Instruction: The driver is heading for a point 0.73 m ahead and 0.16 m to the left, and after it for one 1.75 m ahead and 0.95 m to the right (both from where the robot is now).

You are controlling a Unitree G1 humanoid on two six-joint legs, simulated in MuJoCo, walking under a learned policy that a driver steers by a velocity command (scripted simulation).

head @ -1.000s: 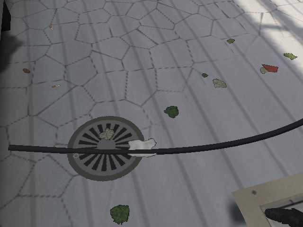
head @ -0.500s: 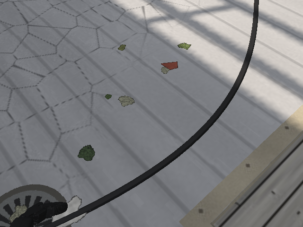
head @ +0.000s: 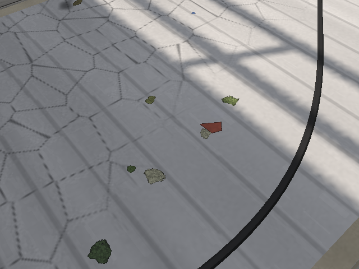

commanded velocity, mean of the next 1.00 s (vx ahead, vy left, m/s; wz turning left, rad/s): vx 0.29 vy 0.00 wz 0.05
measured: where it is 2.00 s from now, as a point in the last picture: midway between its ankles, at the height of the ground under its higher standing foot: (175, 202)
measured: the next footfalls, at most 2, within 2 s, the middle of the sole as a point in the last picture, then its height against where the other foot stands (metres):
right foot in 0.26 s outside the picture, level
right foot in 0.94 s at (236, 268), level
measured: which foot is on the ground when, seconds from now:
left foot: down 0.00-0.96, up 0.98-1.00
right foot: up 0.00-0.24, down 0.26-0.54, up 0.56-0.92, down 0.94-1.00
